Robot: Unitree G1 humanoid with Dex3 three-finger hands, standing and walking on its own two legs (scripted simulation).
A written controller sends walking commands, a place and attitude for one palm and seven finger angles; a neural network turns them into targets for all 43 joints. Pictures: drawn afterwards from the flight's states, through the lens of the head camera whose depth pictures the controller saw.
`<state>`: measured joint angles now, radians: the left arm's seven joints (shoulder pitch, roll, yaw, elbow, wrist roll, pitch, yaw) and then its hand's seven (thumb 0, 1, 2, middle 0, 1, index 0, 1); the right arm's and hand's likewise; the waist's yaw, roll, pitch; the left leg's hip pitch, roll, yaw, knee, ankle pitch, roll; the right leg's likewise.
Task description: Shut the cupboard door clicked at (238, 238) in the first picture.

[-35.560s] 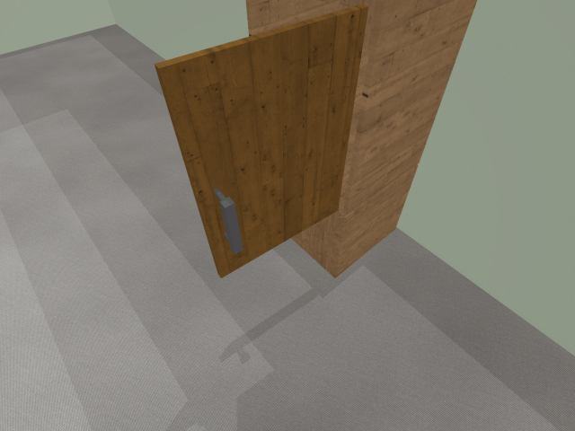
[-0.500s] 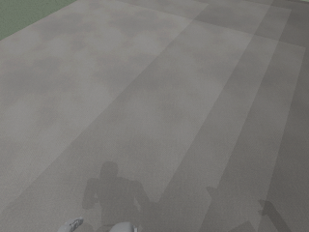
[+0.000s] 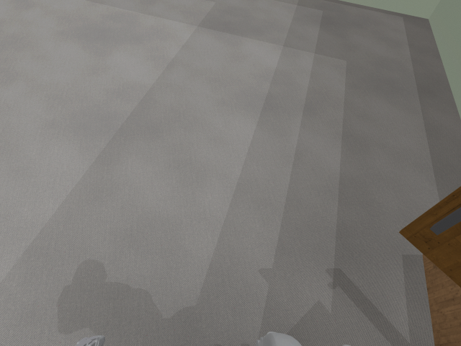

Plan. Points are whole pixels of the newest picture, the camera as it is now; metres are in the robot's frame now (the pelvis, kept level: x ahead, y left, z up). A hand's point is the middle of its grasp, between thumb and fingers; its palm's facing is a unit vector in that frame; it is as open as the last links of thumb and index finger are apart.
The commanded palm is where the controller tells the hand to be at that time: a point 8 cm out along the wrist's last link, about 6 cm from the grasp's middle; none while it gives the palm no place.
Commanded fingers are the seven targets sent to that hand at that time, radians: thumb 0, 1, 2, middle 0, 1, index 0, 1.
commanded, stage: turn to face it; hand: left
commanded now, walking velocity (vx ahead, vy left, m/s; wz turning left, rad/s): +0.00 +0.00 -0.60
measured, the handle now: out of the picture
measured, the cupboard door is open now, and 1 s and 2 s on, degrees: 53 53 53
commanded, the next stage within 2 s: take the last steps up to it in 1.36 s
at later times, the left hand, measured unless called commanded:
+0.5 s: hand (160, 327) +0.17 +0.14 -0.17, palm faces -0.25 -0.95 -0.20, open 7.3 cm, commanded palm none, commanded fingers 0.00 0.90 0.90 -0.20 -0.30 -0.20 -0.30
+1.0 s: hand (212, 270) +0.28 +0.05 -0.16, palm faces -0.54 -0.79 -0.29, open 7.3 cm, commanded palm none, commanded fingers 0.00 0.90 0.90 -0.20 -0.30 -0.20 -0.30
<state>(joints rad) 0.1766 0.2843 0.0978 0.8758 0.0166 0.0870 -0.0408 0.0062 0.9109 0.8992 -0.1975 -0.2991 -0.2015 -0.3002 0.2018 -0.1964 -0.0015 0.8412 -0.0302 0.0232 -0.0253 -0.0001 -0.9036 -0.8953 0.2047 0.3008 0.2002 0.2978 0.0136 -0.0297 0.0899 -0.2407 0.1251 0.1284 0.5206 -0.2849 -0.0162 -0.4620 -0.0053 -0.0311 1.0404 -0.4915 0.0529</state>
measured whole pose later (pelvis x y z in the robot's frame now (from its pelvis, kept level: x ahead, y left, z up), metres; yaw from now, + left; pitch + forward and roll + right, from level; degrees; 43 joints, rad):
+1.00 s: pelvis +0.06 -0.06 -0.02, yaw -34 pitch +0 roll -1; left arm 0.13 0.24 0.06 0.87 0.02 0.03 -0.03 0.00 0.91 0.90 -0.20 -0.30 -0.20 -0.30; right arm 0.26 -0.28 -0.05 0.92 -0.01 0.07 -0.02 0.00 -0.90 -0.90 0.20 0.30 0.20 0.30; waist -0.03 0.06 0.09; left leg -0.32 0.15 0.13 0.95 -0.55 -0.07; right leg -0.32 0.00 -0.08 0.66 -0.34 -0.03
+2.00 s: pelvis +0.08 -0.15 -0.01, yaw -51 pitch +0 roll -1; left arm 0.16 0.19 0.05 0.96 0.02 0.01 -0.03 0.00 0.91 0.90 -0.20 -0.30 -0.20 -0.30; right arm 0.37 -0.26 -0.06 1.08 -0.02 0.05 -0.02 0.00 -0.91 -0.90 0.20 0.30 0.20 0.30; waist -0.05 0.04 0.03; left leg -0.40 0.12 0.07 1.03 -0.51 -0.03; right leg -0.22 0.01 -0.09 0.51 -0.29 -0.04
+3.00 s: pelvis +0.09 -0.24 -0.02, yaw -51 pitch -3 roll +1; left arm 0.28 0.23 0.02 0.94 0.03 0.05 0.03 0.00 0.91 0.90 -0.20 -0.30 -0.20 -0.30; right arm 0.22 -0.22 -0.03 0.86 -0.03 0.04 0.00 0.00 -0.91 -0.90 0.20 0.30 0.20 0.30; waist 0.01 0.00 0.00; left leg -0.23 -0.02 0.04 0.63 -0.35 0.02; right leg -0.31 -0.07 0.02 0.66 -0.30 0.00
